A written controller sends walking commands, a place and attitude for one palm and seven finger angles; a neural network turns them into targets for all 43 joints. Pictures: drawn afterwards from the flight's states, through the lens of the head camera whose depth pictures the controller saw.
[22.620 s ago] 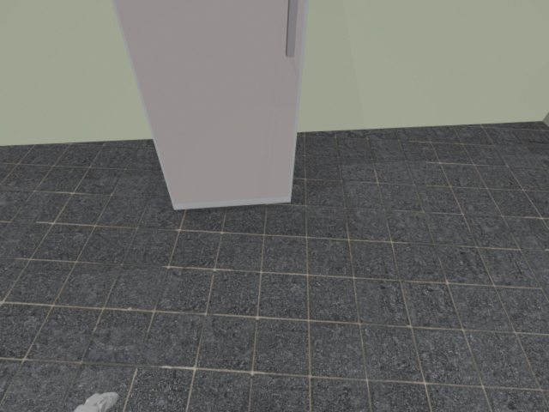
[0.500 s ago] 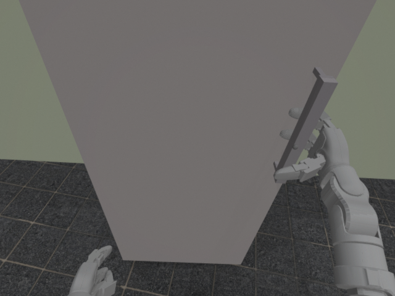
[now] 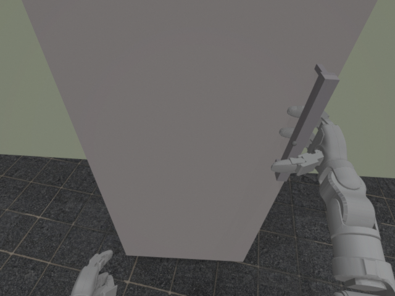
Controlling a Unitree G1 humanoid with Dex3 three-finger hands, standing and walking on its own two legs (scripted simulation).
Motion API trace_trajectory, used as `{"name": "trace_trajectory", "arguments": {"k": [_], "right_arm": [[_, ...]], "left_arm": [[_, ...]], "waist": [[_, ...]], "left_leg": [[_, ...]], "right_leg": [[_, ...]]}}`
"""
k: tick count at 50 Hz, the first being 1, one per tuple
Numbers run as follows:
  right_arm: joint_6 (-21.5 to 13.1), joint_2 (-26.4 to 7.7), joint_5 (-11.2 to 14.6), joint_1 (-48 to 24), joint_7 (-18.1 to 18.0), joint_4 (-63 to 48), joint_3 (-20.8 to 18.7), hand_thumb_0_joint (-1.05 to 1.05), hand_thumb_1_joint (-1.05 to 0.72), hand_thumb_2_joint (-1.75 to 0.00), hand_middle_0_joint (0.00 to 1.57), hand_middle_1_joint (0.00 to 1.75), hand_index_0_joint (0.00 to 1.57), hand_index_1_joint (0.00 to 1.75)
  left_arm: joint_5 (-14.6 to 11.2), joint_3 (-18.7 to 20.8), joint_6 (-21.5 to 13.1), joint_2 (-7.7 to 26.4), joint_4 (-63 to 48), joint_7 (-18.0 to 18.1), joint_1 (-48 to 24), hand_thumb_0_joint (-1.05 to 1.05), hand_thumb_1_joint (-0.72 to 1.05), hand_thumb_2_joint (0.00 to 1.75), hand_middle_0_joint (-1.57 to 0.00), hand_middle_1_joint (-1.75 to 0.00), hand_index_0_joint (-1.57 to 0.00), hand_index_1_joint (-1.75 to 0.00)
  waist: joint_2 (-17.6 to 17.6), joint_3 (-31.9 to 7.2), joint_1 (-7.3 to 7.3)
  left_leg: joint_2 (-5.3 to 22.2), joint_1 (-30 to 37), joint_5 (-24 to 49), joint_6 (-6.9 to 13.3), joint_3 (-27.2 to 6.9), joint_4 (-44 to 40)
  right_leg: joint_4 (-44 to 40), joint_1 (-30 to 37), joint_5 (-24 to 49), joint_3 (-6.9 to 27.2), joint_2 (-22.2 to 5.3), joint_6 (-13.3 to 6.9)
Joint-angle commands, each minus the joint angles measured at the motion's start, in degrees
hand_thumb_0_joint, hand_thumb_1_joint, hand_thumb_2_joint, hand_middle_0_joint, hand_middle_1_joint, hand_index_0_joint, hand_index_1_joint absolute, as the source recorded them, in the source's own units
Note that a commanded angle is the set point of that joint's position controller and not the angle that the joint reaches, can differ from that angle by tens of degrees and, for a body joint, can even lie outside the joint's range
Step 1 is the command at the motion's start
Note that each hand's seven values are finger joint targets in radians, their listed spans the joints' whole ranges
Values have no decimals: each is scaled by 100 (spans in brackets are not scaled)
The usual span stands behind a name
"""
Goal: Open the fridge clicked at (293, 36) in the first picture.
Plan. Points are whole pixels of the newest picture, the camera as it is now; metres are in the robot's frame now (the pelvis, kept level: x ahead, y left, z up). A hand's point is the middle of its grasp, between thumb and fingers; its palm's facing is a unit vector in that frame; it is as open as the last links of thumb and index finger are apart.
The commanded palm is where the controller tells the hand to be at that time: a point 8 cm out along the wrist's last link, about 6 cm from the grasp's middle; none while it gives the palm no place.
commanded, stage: grip the handle and tug to test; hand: right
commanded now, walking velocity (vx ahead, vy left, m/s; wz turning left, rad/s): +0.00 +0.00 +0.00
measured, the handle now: (297, 130) +0.42 -0.18 +0.16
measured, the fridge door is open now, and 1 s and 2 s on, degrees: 0 0 4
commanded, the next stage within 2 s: pull the door a little, standing still in 1.28 s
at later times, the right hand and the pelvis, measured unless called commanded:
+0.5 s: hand (293, 142) +0.37 -0.15 +0.17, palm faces +0.01 +1.00 -0.02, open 6.5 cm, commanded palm +0.35 -0.20 +0.17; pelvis +0.01 +0.00 +0.00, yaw +0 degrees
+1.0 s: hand (292, 142) +0.37 -0.15 +0.17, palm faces +0.02 +1.00 -0.02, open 5.8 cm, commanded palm +0.33 -0.20 +0.17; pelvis +0.02 +0.01 +0.00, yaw +1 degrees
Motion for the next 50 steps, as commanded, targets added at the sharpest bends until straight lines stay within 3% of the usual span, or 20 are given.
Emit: {"name": "trace_trajectory", "arguments": {"k": [1, 2, 3, 4, 6, 8, 9, 10, 13, 14, 21, 23, 24, 29, 33, 34, 42, 46, 49, 50], "right_arm": [[-483, -876, 83, -2451, 24, -1372, -293, 0, 13, -46, 34, 125, 34, 125], [-477, -830, 86, -2445, 16, -1309, -263, 0, 8, -48, 35, 126, 35, 126], [-474, -748, 70, -2502, 25, -1309, -162, 0, 3, -50, 35, 127, 35, 127], [-497, -776, 72, -2441, 12, -1335, -200, 0, -1, -52, 35, 127, 35, 127], [-478, -891, 60, -2296, -9, -1423, -329, 0, -11, -56, 36, 129, 36, 129], [-438, -716, 72, -2294, -8, -1420, -191, 0, -20, -60, 38, 130, 38, 130], [-456, -879, 67, -2225, -24, -1393, -321, 0, -25, -62, 38, 131, 38, 131], [-468, -863, 43, -2246, -17, -1546, -290, 0, -29, -64, 38, 131, 38, 131], [-469, -583, 27, -2248, -19, -1717, -26, 0, -43, -70, 40, 133, 40, 133], [-481, -625, 30, -2140, -32, -1679, -67, 0, -48, -72, 41, 134, 41, 134], [-392, -726, 60, -2166, -1, -1656, -173, 0, -81, -86, 44, 139, 44, 139], [-383, -624, 63, -2176, 29, -1776, -71, 0, -90, -90, 45, 140, 45, 140], [-394, -799, 63, -2106, 15, -1770, -223, 0, -90, -90, 45, 140, 45, 140], [-310, -876, 90, -1952, 68, -1657, -326, 0, -90, -90, 45, 140, 45, 140], [-273, -731, 90, -1979, 99, -1766, -222, 0, -90, -90, 45, 140, 45, 140], [-289, -889, 89, -1937, 85, -1760, -338, 0, -90, -90, 45, 140, 45, 140], [-341, -786, 100, -1685, 131, -2150, -271, 0, -90, -90, 45, 140, 45, 140], [-367, -752, 113, -1175, 151, -2393, -261, 0, -90, -90, 45, 140, 45, 140], [-341, -1027, 161, -615, 192, -2401, -585, 0, -90, -90, 45, 140, 45, 140], [-326, -969, 176, -604, 220, -2482, -562, 0, -90, -90, 45, 140, 45, 140]], "left_arm": [[9, 250, -334, 678, -885, 53, -665, 0, 90, 90, -20, -30, -20, -30], [11, 250, -334, 683, -871, 52, -634, 0, 90, 90, -20, -30, -20, -30], [4, 245, -335, 678, -867, 50, -646, 0, 90, 90, -20, -30, -20, -30], [18, 272, -348, 701, -862, 40, -602, 0, 90, 90, -20, -30, -20, -30], [20, 272, -348, 699, -890, 22, -627, 0, 90, 90, -20, -30, -20, -30], [9, 269, -340, 683, -915, 18, -647, 0, 90, 90, -20, -30, -20, -30], [22, 293, -341, 721, -888, 20, -613, 0, 90, 90, -20, -30, -20, -30], [15, 283, -341, 699, -920, 14, -646, 0, 90, 90, -20, -30, -20, -30], [11, 273, -364, 663, -928, -10, -659, 0, 90, 90, -20, -30, -20, -30], [17, 291, -372, 683, -916, -17, -639, 0, 90, 90, -20, -30, -20, -30], [34, 279, -352, 701, -897, 14, -653, 0, 90, 90, -20, -30, -20, -30], [28, 268, -347, 681, -927, 12, -692, 0, 90, 90, -20, -30, -20, -30], [41, 285, -344, 711, -907, 14, -666, 0, 90, 90, -20, -30, -20, -30], [49, 285, -288, 715, -878, 25, -668, 0, 90, 90, -20, -30, -20, -30], [37, 268, -264, 669, -935, 25, -732, 0, 90, 90, -20, -30, -20, -30], [45, 288, -255, 706, -909, 34, -701, 0, 90, 90, -20, -30, -20, -30], [51, 276, -234, 651, -1014, -3, -781, 0, 90, 90, -20, -30, -20, -30], [57, 279, -260, 647, -1104, -41, -820, 0, 90, 90, -20, -30, -20, -30], [74, 303, -253, 692, -1127, -47, -825, 0, 90, 90, -20, -30, -20, -30], [60, 288, -236, 658, -1153, -45, -865, 0, 90, 90, -20, -30, -20, -30]], "waist": [[92, -1355, 34], [202, -1341, 52], [59, -1280, 67], [210, -1355, 58], [161, -1459, -17], [253, -1371, 23], [364, -1376, 3], [129, -1436, -18], [-2, -1369, 34], [224, -1358, 30], [328, -1315, 22], [184, -1378, 21], [255, -1449, -9], [302, -1422, -22], [139, -1403, -18], [331, -1454, -12], [116, -1591, -74], [199, -1566, -150], [445, -1546, -240], [338, -1516, -232]], "left_leg": [[-132, -652, 1842, 11, 51, -526], [-142, -663, 1803, 8, 67, -535], [-144, -718, 1763, 18, 65, -534], [-150, -661, 1819, 10, 75, -546], [-139, -547, 1957, 23, 75, -502], [-149, -614, 1916, -2, 74, -540], [-153, -545, 1981, -1, 76, -546], [-140, -519, 2013, 15, 65, -515], [-154, -623, 2035, 24, 97, -507], [-170, -593, 2075, 18, 105, -529], [-152, -544, 2218, -6, 77, -541], [-143, -525, 2251, 3, 68, -526], [-144, -434, 2370, 8, 66, -524], [-127, -358, 2602, -13, 51, -518], [-122, -410, 2603, -5, 65, -503], [-126, -331, 2688, -12, 60, -516], [-103, -195, 3017, -5, 66, -424], [-97, -102, 3211, -15, 74, -395], [-73, 91, 3498, -61, 52, -397], [-60, 100, 3524, -62, 50, -388]], "right_leg": [[-169, 1536, 940, 8, 177, -323], [-182, 1528, 912, 25, 173, -322], [-188, 1548, 895, 23, 166, -312], [-171, 1562, 948, 29, 162, -330], [-190, 1559, 1055, 26, 173, -317], [-199, 1548, 992, -9, 175, -328], [-180, 1513, 1042, -14, 158, -337], [-203, 1558, 1089, -16, 162, -325], [-186, 1677, 1141, -5, 159, -310], [-171, 1685, 1194, 5, 138, -330], [-191, 1618, 1192, -15, 168, -344], [-189, 1667, 1226, -24, 186, -337], [-164, 1684, 1332, -29, 179, -347], [-145, 1626, 1427, -67, 197, -345], [-156, 1662, 1451, -60, 208, -336], [-136, 1678, 1511, -63, 200, -354], [-139, 1750, 1751, -82, 213, -339], [-143, 1734, 1882, -94, 199, -351], [-147, 1605, 1901, -153, 187, -354], [-188, 1577, 1888, -176, 197, -352]]}}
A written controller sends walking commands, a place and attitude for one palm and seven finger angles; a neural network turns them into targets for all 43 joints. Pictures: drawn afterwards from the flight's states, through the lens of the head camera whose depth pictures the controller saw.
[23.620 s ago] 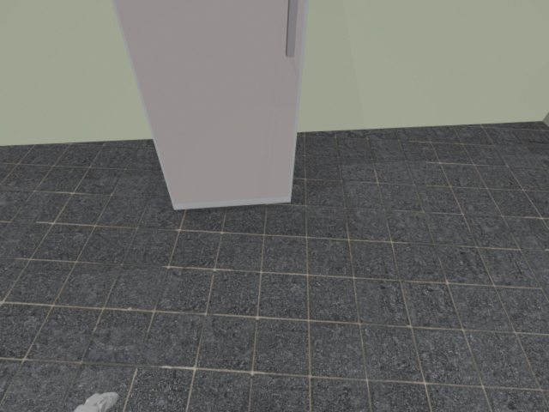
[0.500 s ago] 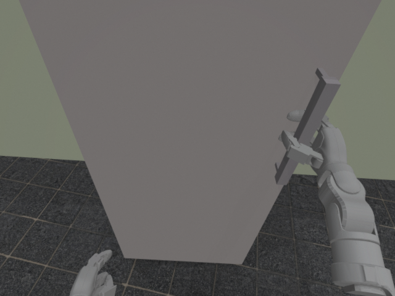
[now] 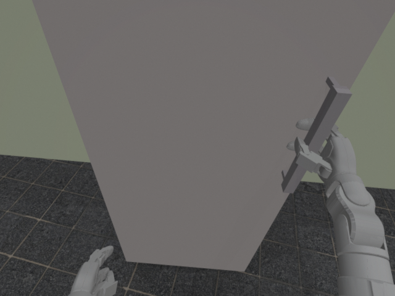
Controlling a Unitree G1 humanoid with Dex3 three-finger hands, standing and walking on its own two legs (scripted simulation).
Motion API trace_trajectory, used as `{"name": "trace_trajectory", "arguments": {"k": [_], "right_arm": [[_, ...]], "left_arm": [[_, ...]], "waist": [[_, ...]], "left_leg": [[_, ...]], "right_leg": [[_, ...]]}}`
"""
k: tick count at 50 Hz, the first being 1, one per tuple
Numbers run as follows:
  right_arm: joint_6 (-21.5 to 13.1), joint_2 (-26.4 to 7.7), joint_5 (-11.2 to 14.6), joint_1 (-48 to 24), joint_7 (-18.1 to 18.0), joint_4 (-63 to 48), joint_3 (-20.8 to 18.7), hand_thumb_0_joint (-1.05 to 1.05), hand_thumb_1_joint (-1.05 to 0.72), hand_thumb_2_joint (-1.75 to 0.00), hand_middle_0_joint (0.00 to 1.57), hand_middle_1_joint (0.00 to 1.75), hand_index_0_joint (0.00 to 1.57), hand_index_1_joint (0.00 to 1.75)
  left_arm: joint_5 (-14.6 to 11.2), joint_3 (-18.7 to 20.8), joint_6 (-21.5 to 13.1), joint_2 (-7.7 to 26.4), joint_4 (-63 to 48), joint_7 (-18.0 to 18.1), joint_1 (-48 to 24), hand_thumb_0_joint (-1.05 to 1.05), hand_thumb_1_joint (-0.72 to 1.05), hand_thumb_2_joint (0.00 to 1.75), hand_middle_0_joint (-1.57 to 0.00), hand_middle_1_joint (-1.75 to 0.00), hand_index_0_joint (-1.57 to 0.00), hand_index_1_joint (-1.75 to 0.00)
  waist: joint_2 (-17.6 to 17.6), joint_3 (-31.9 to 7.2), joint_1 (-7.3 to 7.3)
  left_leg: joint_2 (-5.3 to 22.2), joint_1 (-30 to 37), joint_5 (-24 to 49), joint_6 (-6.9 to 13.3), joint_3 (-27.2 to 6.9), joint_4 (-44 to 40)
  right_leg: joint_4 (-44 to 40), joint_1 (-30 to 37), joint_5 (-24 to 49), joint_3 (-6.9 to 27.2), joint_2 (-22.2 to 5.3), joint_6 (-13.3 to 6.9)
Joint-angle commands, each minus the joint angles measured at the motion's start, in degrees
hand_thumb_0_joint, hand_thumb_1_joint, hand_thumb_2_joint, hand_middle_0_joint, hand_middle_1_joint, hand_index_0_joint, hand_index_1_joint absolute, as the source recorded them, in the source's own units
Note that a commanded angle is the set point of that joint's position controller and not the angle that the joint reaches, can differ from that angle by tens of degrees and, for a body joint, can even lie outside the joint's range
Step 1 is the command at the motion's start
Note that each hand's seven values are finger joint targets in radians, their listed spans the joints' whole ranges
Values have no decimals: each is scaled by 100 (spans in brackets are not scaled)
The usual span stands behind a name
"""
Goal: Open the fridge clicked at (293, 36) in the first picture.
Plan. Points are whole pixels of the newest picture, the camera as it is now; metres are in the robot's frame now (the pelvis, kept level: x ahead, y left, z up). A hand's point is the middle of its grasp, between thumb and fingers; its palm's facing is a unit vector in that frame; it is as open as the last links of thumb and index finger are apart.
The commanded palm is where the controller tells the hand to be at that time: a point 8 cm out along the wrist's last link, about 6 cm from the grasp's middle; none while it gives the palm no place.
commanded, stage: grip the handle and tug to test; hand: right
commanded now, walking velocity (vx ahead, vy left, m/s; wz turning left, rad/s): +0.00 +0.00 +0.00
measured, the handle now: (306, 142) +0.40 -0.19 +0.16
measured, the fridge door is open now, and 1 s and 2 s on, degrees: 0 4 23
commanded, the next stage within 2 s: pull the door a little, standing still in 0.28 s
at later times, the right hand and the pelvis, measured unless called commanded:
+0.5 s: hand (303, 157) +0.34 -0.16 +0.17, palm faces +0.00 +1.00 -0.04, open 6.0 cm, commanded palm +0.30 -0.22 +0.17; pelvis +0.05 -0.01 +0.00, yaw +2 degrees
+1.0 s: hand (308, 170) +0.31 -0.17 +0.17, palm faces -0.01 +0.99 -0.17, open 6.4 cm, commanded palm +0.28 -0.22 +0.16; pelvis +0.13 -0.02 +0.02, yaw +1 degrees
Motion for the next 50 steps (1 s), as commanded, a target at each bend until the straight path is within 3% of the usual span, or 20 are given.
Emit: {"name": "trace_trajectory", "arguments": {"k": [1, 7, 10, 12, 13, 16, 17, 19, 20, 23, 26, 29, 36, 39, 45, 46, 47, 48, 49, 50], "right_arm": [[-479, -983, 177, -1344, 296, -1933, -346, 0, -90, -90, 45, 140, 45, 140], [-351, -991, 256, -255, 338, -2604, -499, 0, -90, -90, 45, 140, 45, 140], [-253, -1064, 320, 311, 352, -2879, -660, 0, -90, -90, 45, 140, 45, 140], [-193, -1065, 329, 732, 352, -3248, -722, 0, -90, -90, 45, 140, 45, 140], [-152, -924, 323, 796, 361, -3443, -568, 0, -90, -90, 45, 140, 45, 140], [-52, -846, 327, 1027, 284, -3658, -506, 0, -90, -90, 45, 140, 45, 140], [-20, -671, 313, 1015, 277, -3779, -308, 0, -90, -90, 45, 140, 45, 140], [-12, -779, 320, 1047, 206, -3987, -396, 0, -90, -90, 45, 140, 45, 140], [20, -563, 275, 843, 196, -4019, -142, 0, -90, -90, 45, 140, 45, 140], [150, -721, 218, 241, 90, -3598, -311, 0, -90, -90, 45, 140, 45, 140], [219, -549, 200, 857, 126, -3905, -166, 0, -90, -90, 45, 140, 45, 140], [229, -634, 214, 1398, 152, -4238, -221, 0, -90, -90, 45, 140, 45, 140], [215, -371, 283, 2856, 297, -5139, -22, 0, -90, -90, 45, 140, 45, 140], [165, -488, 302, 3563, 358, -5673, -117, 0, -90, -90, 45, 140, 45, 140], [-34, -368, 372, 5053, 477, -6948, -45, 0, -90, -90, 45, 140, 45, 140], [-74, -411, 382, 5158, 455, -6739, -166, 0, -90, -90, 45, 140, 45, 140], [-933, -1473, -680, 2527, -322, -6555, -482, 0, -90, -90, 45, 140, 45, 140], [-1111, -581, -638, 3914, -581, -5490, -102, 0, -90, -90, 45, 140, 45, 140], [-1247, -400, -699, 4367, -664, -5638, 153, 0, -90, -90, 45, 140, 45, 140], [-1327, -208, -714, 4657, -725, -5554, 393, 0, -90, -90, 45, 140, 45, 140]], "left_arm": [[14, 230, -315, 633, -1015, 49, -829, 0, 90, 90, -20, -30, -20, -30], [12, 226, -333, 582, -1147, -17, -891, 0, 90, 90, -20, -30, -20, -30], [21, 227, -321, 588, -1225, -35, -907, 0, 90, 90, -20, -30, -20, -30], [22, 223, -293, 555, -1297, -54, -911, 0, 90, 90, -20, -30, -20, -30], [17, 212, -285, 530, -1326, -67, -934, 0, 90, 90, -20, -30, -20, -30], [23, 223, -291, 527, -1317, -83, -897, 0, 90, 90, -20, -30, -20, -30], [22, 212, -291, 518, -1332, -93, -909, 0, 90, 90, -20, -30, -20, -30], [38, 241, -327, 550, -1321, -76, -895, 0, 90, 90, -20, -30, -20, -30], [43, 219, -335, 525, -1313, -70, -905, 0, 90, 90, -20, -30, -20, -30], [78, 238, -328, 585, -1141, -3, -807, 0, 90, 90, -20, -30, -20, -30], [89, 213, -334, 526, -1215, -7, -817, 0, 90, 90, -20, -30, -20, -30], [101, 207, -308, 533, -1245, -31, -829, 0, 90, 90, -20, -30, -20, -30], [119, 141, -258, 413, -1476, -144, -907, 0, 90, 90, -20, -30, -20, -30], [130, 152, -288, 427, -1554, -215, -853, 0, 90, 90, -20, -30, -20, -30], [159, 216, -503, 367, -1721, -394, -761, 0, 90, 90, -20, -30, -20, -30], [179, 230, -530, 366, -1602, -396, -679, 0, 90, 90, -20, -30, -20, -30], [297, 163, -375, 733, -1543, -187, -282, 0, 90, 90, -20, -30, -20, -30], [362, 266, -377, 671, -1425, -169, -123, 0, 90, 90, -20, -30, -20, -30], [416, 284, -446, 733, -1437, -224, -133, 0, 90, 90, -20, -30, -20, -30], [477, 309, -417, 681, -1440, -273, -185, 0, 90, 90, -20, -30, -20, -30]], "waist": [[360, -1455, -220], [139, -1484, -346], [372, -1491, -391], [259, -1604, -440], [97, -1591, -423], [72, -1423, -387], [59, -1322, -355], [192, -1328, -334], [-10, -1275, -297], [142, -1139, -225], [7, -1348, -305], [304, -1482, -357], [177, -1131, -434], [98, -1132, -491], [-126, -1089, -539], [18, -953, -489], [15, -171, 123], [-176, -151, 171], [-590, -94, 171], [-1533, -123, 155]], "left_leg": [[-63, -106, 3626, -92, 170, -206], [-37, 49, 4137, -115, 193, -119], [2, 229, 4546, -161, 186, -87], [17, 345, 4793, -168, 211, -11], [10, 294, 4730, -159, 223, -9], [-33, 141, 4433, -137, 269, -66], [-54, 55, 4225, -119, 298, -87], [-69, 72, 4225, -118, 313, -120], [-48, 3, 4199, -105, 316, -111], [-81, -137, 4069, -84, 328, -166], [-26, 24, 4351, -99, 338, -116], [1, 228, 4649, -122, 359, -73], [41, 144, 4558, -125, 450, -66], [43, 120, 4689, -136, 469, -24], [120, 53, 5158, -216, 557, 65], [94, -20, 5087, -206, 591, 31], [-242, -646, 4712, -386, 394, 54], [-353, -1289, 3723, -428, 575, 498], [-525, -2332, 2165, -535, 585, 839], [-580, -3128, 360, -442, 548, 1178]], "right_leg": [[3, 1380, 2055, -57, 219, -393], [25, 1434, 2467, -110, 174, -370], [17, 1324, 2551, -137, 171, -379], [27, 1342, 2780, -164, 166, -364], [34, 1392, 2860, -179, 163, -358], [14, 1459, 2914, -149, 100, -339], [-10, 1454, 2853, -133, 102, -332], [0, 1526, 2882, -121, 73, -338], [-7, 1542, 3001, -109, 89, -345], [-9, 1589, 2978, -46, 82, -329], [12, 1711, 3396, -36, 81, -338], [26, 1659, 3496, -39, 65, -337], [-79, 1447, 3590, -6, 5, -326], [-7, 1480, 3977, 21, -50, -324], [139, 1435, 4652, 50, -71, -297], [134, 1411, 4585, 68, -73, -267], [400, 1711, 5246, -4, 62, -500], [343, 2191, 6154, 391, -85, -606], [120, 3010, 6887, 685, -260, -740], [-64, 3607, 7788, 963, -537, -765]]}}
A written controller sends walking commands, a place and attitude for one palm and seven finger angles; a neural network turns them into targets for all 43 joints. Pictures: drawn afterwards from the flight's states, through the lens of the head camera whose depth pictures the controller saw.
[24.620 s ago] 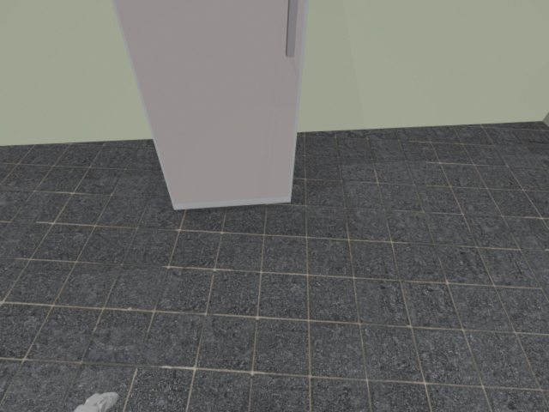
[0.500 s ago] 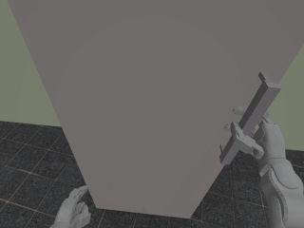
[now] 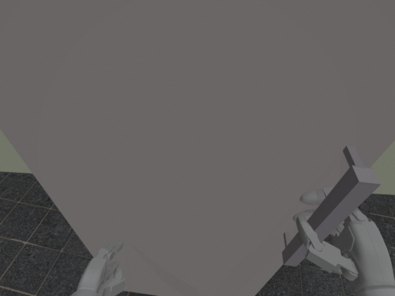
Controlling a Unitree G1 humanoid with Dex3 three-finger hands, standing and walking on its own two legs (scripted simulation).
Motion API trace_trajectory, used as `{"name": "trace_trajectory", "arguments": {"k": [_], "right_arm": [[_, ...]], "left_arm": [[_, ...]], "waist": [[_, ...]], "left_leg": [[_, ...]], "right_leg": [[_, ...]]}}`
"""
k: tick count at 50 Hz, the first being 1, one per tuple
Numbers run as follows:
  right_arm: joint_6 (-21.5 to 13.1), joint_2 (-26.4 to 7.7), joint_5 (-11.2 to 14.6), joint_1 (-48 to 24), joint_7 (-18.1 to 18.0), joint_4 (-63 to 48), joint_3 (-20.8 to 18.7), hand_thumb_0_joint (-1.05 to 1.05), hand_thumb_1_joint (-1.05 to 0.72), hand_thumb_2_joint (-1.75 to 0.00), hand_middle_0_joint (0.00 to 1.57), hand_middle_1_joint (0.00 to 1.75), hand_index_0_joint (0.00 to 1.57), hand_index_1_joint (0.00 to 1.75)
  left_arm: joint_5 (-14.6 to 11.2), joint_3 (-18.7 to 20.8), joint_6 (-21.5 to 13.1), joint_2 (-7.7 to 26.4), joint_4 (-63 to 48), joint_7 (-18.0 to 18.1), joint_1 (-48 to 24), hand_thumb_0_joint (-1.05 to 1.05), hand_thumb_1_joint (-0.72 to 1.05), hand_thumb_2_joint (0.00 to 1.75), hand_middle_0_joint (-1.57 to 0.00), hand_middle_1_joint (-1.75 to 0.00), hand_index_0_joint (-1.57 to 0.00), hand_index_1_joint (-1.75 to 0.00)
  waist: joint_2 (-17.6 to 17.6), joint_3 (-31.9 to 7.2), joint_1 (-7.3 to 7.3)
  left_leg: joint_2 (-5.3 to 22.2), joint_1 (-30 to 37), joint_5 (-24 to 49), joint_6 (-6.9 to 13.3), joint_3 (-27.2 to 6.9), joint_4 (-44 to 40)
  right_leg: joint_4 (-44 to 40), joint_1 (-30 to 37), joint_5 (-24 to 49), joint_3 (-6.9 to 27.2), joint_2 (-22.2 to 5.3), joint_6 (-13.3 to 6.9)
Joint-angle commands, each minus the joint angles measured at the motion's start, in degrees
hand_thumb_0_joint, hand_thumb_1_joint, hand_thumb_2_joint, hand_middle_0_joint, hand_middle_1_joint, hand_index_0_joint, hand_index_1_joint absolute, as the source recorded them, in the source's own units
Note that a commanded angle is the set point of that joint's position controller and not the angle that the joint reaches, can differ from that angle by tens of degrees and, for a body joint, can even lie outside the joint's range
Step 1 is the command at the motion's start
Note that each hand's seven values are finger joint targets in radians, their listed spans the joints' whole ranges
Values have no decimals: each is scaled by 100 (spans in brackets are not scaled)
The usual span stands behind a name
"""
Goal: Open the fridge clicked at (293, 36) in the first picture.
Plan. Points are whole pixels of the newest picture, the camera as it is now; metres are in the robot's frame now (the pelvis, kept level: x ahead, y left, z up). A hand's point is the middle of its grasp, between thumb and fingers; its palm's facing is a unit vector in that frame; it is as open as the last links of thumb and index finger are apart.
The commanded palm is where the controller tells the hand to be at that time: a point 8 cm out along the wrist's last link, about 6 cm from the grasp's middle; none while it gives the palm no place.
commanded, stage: walk backward, drawing the door open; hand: right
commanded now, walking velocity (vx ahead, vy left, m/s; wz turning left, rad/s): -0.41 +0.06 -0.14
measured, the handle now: (314, 216) +0.23 -0.17 +0.14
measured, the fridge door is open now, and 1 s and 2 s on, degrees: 4 23 59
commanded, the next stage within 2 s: none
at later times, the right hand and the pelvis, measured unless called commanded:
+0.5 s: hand (308, 257) +0.17 -0.14 +0.13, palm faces +0.34 +0.89 -0.29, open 6.5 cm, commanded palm +0.12 -0.19 +0.14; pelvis -0.05 +0.05 -0.02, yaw -5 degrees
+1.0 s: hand out of the picture +0.04 -0.09 +0.14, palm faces +0.37 +0.91 -0.20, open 6.9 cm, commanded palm -0.01 -0.13 +0.14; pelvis -0.18 +0.11 -0.02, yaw -14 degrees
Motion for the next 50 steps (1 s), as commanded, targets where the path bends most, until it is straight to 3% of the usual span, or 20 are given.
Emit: {"name": "trace_trajectory", "arguments": {"k": [1, 4, 6, 7, 8, 9, 10, 11, 13, 19, 25, 29, 30, 32, 34, 35, 38, 45, 48, 50], "right_arm": [[-1143, -164, -553, -362, -791, -755, -104, 0, -90, -90, 45, 140, 45, 140], [-1392, -575, -622, -456, -1035, -1204, -462, 0, -90, -90, 45, 140, 45, 140], [-1416, -547, -552, -17, -1069, -1052, -577, 0, -90, -90, 45, 140, 45, 140], [-1463, -677, -547, 34, -1076, -1111, -759, 0, -90, -90, 45, 140, 45, 140], [-1616, -920, -517, -59, -1113, -1157, -997, 0, -90, -90, 45, 140, 45, 140], [-1707, -1026, -508, 82, -1166, -760, -1187, 0, -90, -90, 45, 140, 45, 140], [-1702, -821, -535, 302, -1183, -212, -1214, 0, -90, -90, 45, 140, 45, 140], [-1791, -714, -602, 250, -1217, 178, -1163, 0, -90, -90, 45, 140, 45, 140], [-2015, -584, -707, -40, -1234, 304, -1090, 0, -90, -90, 45, 140, 45, 140], [-2205, -876, -832, -923, -1455, -160, -1075, 0, -90, -90, 45, 140, 45, 140], [-2184, -805, -883, -1128, -1583, -459, -832, 0, -90, -90, 45, 140, 45, 140], [-2289, -914, -869, -1262, -1626, -591, -668, 0, -90, -90, 45, 140, 45, 140], [-2348, -821, -825, -1308, -1616, -606, -536, 0, -90, -90, 45, 140, 45, 140], [-2537, -854, -853, -1586, -1601, -789, -447, 0, -90, -90, 45, 140, 45, 140], [-2545, -816, -888, -1799, -1615, -798, -346, 0, -90, -90, 45, 140, 45, 140], [-2451, -802, -888, -1957, -1588, -996, -369, 0, -90, -90, 45, 140, 45, 140], [-2341, -339, -869, -1907, -1507, -497, 20, 0, -90, -90, 45, 140, 45, 140], [-2356, -419, -790, -2392, -1394, -673, 83, 0, -90, -90, 45, 140, 45, 140], [-2479, -631, -762, -2583, -1363, -689, -160, 0, -90, -90, 45, 140, 45, 140], [-2520, -823, -744, -2667, -1298, -617, -318, 0, -90, -90, 45, 140, 45, 140]], "left_arm": [[261, 361, -315, 739, -835, -21, -487, 0, 90, 90, -20, -30, -20, -30], [239, 407, -249, 667, -902, -16, -444, 0, 90, 90, -20, -30, -20, -30], [147, 335, -119, 514, -1190, 95, -628, 0, 90, 90, -20, -30, -20, -30], [98, 323, -89, 491, -1332, 161, -745, 0, 90, 90, -20, -30, -20, -30], [80, 335, -85, 451, -1469, 282, -881, 0, 90, 90, -20, -30, -20, -30], [138, 309, -156, 352, -1520, 416, -943, 0, 90, 90, -20, -30, -20, -30], [167, 279, -252, 259, -1466, 497, -829, 0, 90, 90, -20, -30, -20, -30], [94, 299, -283, 297, -1323, 456, -638, 0, 90, 90, -20, -30, -20, -30], [62, 347, -199, 399, -1054, 381, -549, 0, 90, 90, -20, -30, -20, -30], [90, 431, 55, 407, -692, 450, -980, 0, 90, 90, -20, -30, -20, -30], [132, 334, 122, 366, -679, 457, -1053, 0, 90, 90, -20, -30, -20, -30], [120, 333, 225, 523, -649, 406, -804, 0, 90, 90, -20, -30, -20, -30], [108, 317, 251, 517, -683, 385, -661, 0, 90, 90, -20, -30, -20, -30], [90, 339, 188, 706, -932, 370, -788, 0, 90, 90, -20, -30, -20, -30], [175, 379, -130, 381, -829, 322, -777, 0, 90, 90, -20, -30, -20, -30], [237, 362, -235, 272, -835, 366, -960, 0, 90, 90, -20, -30, -20, -30], [180, 485, -510, 429, -343, 289, -769, 0, 90, 90, -20, -30, -20, -30], [267, 366, -786, 374, -8, 267, -1023, 0, 90, 90, -20, -30, -20, -30], [234, 391, -800, 349, 85, 210, -1005, 0, 90, 90, -20, -30, -20, -30], [178, 379, -692, 238, 16, 178, -1102, 0, 90, 90, -20, -30, -20, -30]], "waist": [[-1967, 99, 359], [-1241, -176, 393], [-435, -355, 249], [182, -427, 111], [927, -629, 26], [1283, -732, -33], [1378, -350, -66], [1949, -226, -27], [2059, -647, 133], [903, -713, 210], [1119, -258, 154], [470, -312, 285], [260, -385, 367], [-1479, -270, 276], [-1242, -626, 250], [-955, -377, 236], [-200, -228, 149], [-1245, -650, 272], [-963, -982, 207], [42, -1013, 216]], "left_leg": [[-587, -3416, -1779, -19, 114, 727], [-581, -2625, -922, 81, 167, -37], [-434, -965, 1132, -12, 139, -1192], [-182, 382, 3180, 16, -46, -1361], [708, 1402, 5649, 265, -726, -947], [1546, 1219, 6616, 466, -1310, -747], [1681, 785, 6501, 295, -1252, -844], [1565, 790, 6604, -95, -1054, -763], [1502, 802, 6303, -597, -856, -679], [1483, -271, 3215, -132, -574, -1396], [1487, -527, 978, 54, -690, -2268], [1132, -217, 554, -195, -506, -2325], [905, -142, 303, -292, -394, -2019], [74, -336, -545, -354, -395, 241], [-253, -1311, -1828, 62, -983, 3209], [-272, -1606, -1874, 195, -1112, 3605], [-319, -2413, -1648, 57, -536, 2151], [-442, -1193, -1598, 33, -496, -194], [-481, -720, -465, 35, -402, -1496], [-77, -360, 1092, 126, -522, -2053]], "right_leg": [[-100, 2987, 7606, 1048, -687, -372], [98, 2868, 6647, 698, -561, -232], [344, 1666, 5407, 475, -260, -51], [539, 440, 3853, 308, -61, 33], [1232, -881, 1059, 197, 235, 150], [1814, -1280, -1515, 367, 434, 122], [2406, -1391, -2081, 434, 527, 2], [2949, -1690, -2007, 434, 560, -1], [3494, -1765, -1693, 495, 492, 76], [2851, -982, -1303, 20, 398, 191], [1615, -753, -1363, -232, 463, 9], [-178, -442, -963, -172, 432, -77], [-958, -294, -560, 13, 313, -145], [-1740, -1164, 221, 2308, -1341, -881], [-1632, -814, 2138, 3219, -2292, -1482], [-1473, -1060, 2783, 2864, -2068, -1275], [-729, 677, 3869, 1645, -1159, -725], [-1107, 807, 2709, 2163, -970, -597], [-694, 1093, 2573, 1811, -631, -319], [-145, 764, 1746, 995, -94, 25]]}}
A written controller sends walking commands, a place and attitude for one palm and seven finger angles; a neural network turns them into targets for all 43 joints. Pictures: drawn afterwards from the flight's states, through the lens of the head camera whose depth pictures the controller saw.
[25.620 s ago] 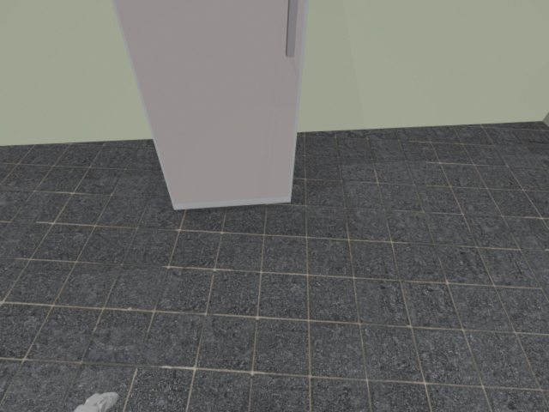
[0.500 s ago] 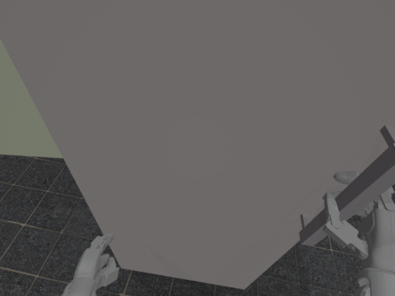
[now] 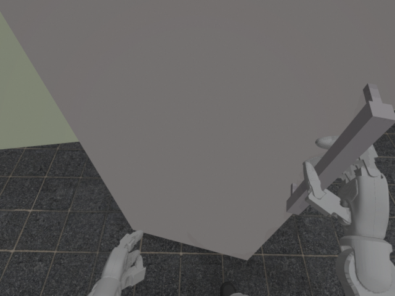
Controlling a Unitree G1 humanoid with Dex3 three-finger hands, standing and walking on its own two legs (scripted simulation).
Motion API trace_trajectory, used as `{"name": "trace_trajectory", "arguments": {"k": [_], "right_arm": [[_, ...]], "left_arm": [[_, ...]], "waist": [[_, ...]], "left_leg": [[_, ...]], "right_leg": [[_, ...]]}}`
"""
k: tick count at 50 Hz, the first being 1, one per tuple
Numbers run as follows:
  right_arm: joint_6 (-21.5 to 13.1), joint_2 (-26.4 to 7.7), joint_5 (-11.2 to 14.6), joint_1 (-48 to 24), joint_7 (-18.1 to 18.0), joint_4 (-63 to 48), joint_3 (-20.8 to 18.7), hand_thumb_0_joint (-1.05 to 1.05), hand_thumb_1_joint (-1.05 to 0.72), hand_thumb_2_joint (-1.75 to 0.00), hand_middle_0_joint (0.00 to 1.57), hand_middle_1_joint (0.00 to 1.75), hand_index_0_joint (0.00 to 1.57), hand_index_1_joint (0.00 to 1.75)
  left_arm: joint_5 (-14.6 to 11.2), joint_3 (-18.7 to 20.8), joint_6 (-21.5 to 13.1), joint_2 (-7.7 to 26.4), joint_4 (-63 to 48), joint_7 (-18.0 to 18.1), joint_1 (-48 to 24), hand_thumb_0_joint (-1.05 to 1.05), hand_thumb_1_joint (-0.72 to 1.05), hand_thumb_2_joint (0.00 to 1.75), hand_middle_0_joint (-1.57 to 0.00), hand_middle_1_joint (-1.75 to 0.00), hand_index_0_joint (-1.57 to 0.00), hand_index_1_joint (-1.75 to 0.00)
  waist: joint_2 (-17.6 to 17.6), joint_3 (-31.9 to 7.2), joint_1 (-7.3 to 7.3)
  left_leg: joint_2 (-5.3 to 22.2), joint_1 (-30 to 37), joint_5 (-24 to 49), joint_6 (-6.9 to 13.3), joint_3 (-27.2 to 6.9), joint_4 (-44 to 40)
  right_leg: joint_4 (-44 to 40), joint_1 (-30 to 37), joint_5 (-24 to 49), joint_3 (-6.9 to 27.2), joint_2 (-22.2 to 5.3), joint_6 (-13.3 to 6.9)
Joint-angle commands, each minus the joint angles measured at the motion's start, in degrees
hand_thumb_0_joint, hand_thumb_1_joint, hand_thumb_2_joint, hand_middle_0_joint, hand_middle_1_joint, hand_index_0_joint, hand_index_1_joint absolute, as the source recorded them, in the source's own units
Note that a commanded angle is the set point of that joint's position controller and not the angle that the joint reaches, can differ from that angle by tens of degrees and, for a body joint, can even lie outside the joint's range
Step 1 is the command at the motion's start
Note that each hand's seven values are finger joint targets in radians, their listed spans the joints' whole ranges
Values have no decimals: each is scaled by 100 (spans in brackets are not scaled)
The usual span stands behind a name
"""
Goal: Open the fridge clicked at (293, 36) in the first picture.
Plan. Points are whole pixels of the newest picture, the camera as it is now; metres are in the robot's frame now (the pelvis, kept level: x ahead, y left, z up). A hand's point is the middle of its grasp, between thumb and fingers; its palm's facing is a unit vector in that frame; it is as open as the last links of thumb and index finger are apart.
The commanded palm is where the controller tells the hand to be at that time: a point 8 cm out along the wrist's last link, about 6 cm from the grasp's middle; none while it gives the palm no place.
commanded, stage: walk backward, drawing the door open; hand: right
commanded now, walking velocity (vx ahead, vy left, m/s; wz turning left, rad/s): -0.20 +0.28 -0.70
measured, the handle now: (323, 162) +0.31 -0.17 +0.16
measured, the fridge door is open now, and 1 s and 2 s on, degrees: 23 59 64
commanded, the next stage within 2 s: stop walking and hold the door back in 1.20 s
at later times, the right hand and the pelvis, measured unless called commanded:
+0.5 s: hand out of the picture +0.12 -0.08 +0.16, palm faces +0.27 +0.94 -0.22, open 7.4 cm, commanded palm +0.07 -0.11 +0.16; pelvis -0.11 +0.12 +0.01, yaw -20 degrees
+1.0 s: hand out of the picture +0.02 +0.04 +0.15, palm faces +0.62 +0.76 -0.18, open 7.4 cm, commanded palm -0.04 +0.02 +0.15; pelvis -0.11 +0.31 -0.01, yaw -41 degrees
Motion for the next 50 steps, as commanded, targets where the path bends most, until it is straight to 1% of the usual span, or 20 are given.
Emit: {"name": "trace_trajectory", "arguments": {"k": [1, 3, 5, 13, 14, 16, 17, 20, 23, 28, 30, 32, 33, 36, 43, 45, 46, 47, 48, 50], "right_arm": [[-845, -963, -87, -949, 98, -1845, -771, 0, -90, -90, 45, 140, 45, 140], [-716, -692, -125, -858, 140, -1486, -795, 0, -90, -90, 45, 140, 45, 140], [-569, -378, -153, -697, 197, -1318, -588, 0, -90, -90, 45, 140, 45, 140], [-851, -198, -233, -798, 312, -1881, -174, 0, -90, -90, 45, 140, 45, 140], [-845, -148, -185, -959, 329, -1840, 34, 0, -90, -90, 45, 140, 45, 140], [-998, -236, -399, -1414, 352, -1866, 140, 0, -90, -90, 45, 140, 45, 140], [-1044, -397, -568, -1455, 365, -1801, -61, 0, -90, -90, 45, 140, 45, 140], [-989, -261, -509, -1828, 427, -1954, 10, 0, -90, -90, 45, 140, 45, 140], [-766, 179, -390, -1663, 469, -1535, 273, 0, -90, -90, 45, 140, 45, 140], [-744, -213, -319, -1795, 359, -1517, -121, 0, -90, -90, 45, 140, 45, 140], [-712, -267, -294, -1638, 347, -1521, -234, 0, -90, -90, 45, 140, 45, 140], [-661, -823, -318, -1583, 306, -1847, -659, 0, -90, -90, 45, 140, 45, 140], [-692, -1028, -332, -1507, 317, -2021, -971, 0, -90, -90, 45, 140, 45, 140], [-619, -641, -315, -1223, 425, -1812, -774, 0, -90, -90, 45, 140, 45, 140], [-620, -306, -247, -1443, 391, -1950, -400, 0, -90, -90, 45, 140, 45, 140], [-632, -163, -221, -1563, 415, -1848, -91, 0, -90, -90, 45, 140, 45, 140], [-754, -87, -303, -1644, 439, -1842, 49, 0, -90, -90, 45, 140, 45, 140], [-880, -341, -526, -1692, 461, -1758, -39, 0, -90, -90, 45, 140, 45, 140], [-946, -543, -549, -1706, 472, -1724, -332, 0, -90, -90, 45, 140, 45, 140], [-936, -639, -520, -2037, 552, -2460, -341, 0, -90, -90, 45, 140, 45, 140]], "left_arm": [[-100, 392, -149, 795, -844, 73, -511, 0, 90, 90, -20, -30, -20, -30], [-224, 665, -158, 930, -952, 191, -763, 0, 90, 90, -20, -30, -20, -30], [-92, 519, -130, 691, -968, 243, -736, 0, 90, 90, -20, -30, -20, -30], [51, 491, -307, 739, -1130, 399, 99, 0, 90, 90, -20, -30, -20, -30], [2, 580, -300, 895, -1107, 407, 274, 0, 90, 90, -20, -30, -20, -30], [104, 688, -416, 1115, -1105, 260, 220, 0, 90, 90, -20, -30, -20, -30], [136, 686, -451, 1178, -1047, 144, 94, 0, 90, 90, -20, -30, -20, -30], [4, 751, -586, 1107, -867, 97, -238, 0, 90, 90, -20, -30, -20, -30], [-50, 820, -676, 1064, -752, 70, -122, 0, 90, 90, -20, -30, -20, -30], [-199, 722, -669, 970, -873, 95, -500, 0, 90, 90, -20, -30, -20, -30], [-225, 674, -611, 901, -872, 98, -623, 0, 90, 90, -20, -30, -20, -30], [-240, 612, -489, 608, -852, 104, -548, 0, 90, 90, -20, -30, -20, -30], [-171, 631, -469, 552, -856, 169, -723, 0, 90, 90, -20, -30, -20, -30], [-81, 690, -305, 642, -752, 269, -652, 0, 90, 90, -20, -30, -20, -30], [-27, 608, -352, 732, -1027, 415, -214, 0, 90, 90, -20, -30, -20, -30], [-54, 658, -403, 945, -1090, 403, 98, 0, 90, 90, -20, -30, -20, -30], [31, 752, -460, 1206, -1189, 380, -28, 0, 90, 90, -20, -30, -20, -30], [97, 706, -446, 1181, -1005, 342, 42, 0, 90, 90, -20, -30, -20, -30], [84, 781, -454, 1331, -1021, 280, -223, 0, 90, 90, -20, -30, -20, -30], [19, 763, -539, 1122, -1018, 197, -371, 0, 90, 90, -20, -30, -20, -30]], "waist": [[873, -1983, 11], [2171, -1616, -238], [1332, -1335, -164], [454, -1956, 116], [6, -1975, 368], [-1334, -1713, 218], [-507, -1631, 159], [-636, -994, 97], [-869, -1077, 91], [-1342, -1063, 9], [-701, -1086, -56], [1850, -1339, -42], [2410, -1457, -207], [1532, -1597, -46], [1110, -1474, 49], [-245, -1308, 362], [-1542, -1083, 241], [-1034, -1250, 144], [-548, -1283, 23], [-990, -990, 93]], "left_leg": [[930, 3, 2233, 142, -115, -1211], [1835, -559, 1620, 561, -645, -1155], [1857, -153, 2275, 865, -410, -727], [1416, 1238, 3694, 677, 202, 267], [1092, 258, 3126, 280, 644, 1277], [189, -3266, -1765, -326, 250, 3627], [212, -3377, -1651, -166, -149, 4024], [490, -3556, -1010, -167, -204, 3561], [340, -1224, 52, -173, 111, 2541], [170, 346, -320, -348, 368, 935], [184, 1049, 246, -411, 403, -46], [1522, 823, 761, 29, -273, -1077], [2367, 279, 1156, 628, -1056, -1144], [2152, 290, 743, 926, -439, -683], [1764, 80, 1075, 874, 495, -420], [1211, -1516, 527, 387, 942, 1450], [519, -3126, -1342, -74, 893, 2765], [555, -3336, -1549, -188, 48, 3607], [582, -3365, -1266, -152, -191, 3857], [632, -3183, -908, -201, -283, 3996]], "right_leg": [[1175, 1654, -311, -607, 152, -350], [3679, 464, -2393, -662, 506, -341], [4213, -370, -2623, -524, 275, -334], [214, 675, -1379, -1341, 45, -442], [-486, 1986, -163, -805, -294, -551], [-251, 4295, 5149, 2581, -2904, -1661], [-40, 4089, 4935, 2395, -2959, -1832], [195, 3470, 4051, 1249, -2236, -1322], [-194, 1657, 1934, 165, -1521, -800], [-206, 494, -438, 492, -1335, -963], [203, 15, -1311, 418, -935, -773], [2601, -150, -2936, -920, 333, -299], [4460, -486, -3615, -888, 401, -327], [5747, -679, -3148, -913, -21, -235], [1560, 829, -2809, -1630, -6, -389], [-400, 2416, -1269, -507, -829, -556], [-858, 3201, 1117, 2191, -2671, -1002], [-529, 3394, 3008, 3053, -3373, -1467], [-320, 3317, 3237, 2493, -3355, -1749], [-234, 2677, 2411, 1806, -2623, -1303]]}}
